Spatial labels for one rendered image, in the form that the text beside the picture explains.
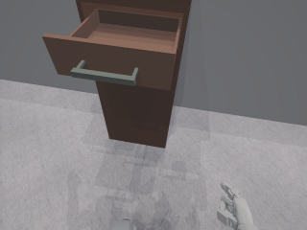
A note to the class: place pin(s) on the handle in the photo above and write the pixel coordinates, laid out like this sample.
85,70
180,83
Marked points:
93,75

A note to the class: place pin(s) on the robot right hand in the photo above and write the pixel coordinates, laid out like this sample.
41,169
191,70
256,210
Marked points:
236,212

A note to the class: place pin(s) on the drawer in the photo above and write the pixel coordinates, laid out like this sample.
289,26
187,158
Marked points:
117,42

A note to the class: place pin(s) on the cabinet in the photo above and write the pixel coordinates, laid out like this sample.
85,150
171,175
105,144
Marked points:
139,114

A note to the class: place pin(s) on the left robot thigh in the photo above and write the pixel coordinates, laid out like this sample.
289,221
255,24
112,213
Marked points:
123,224

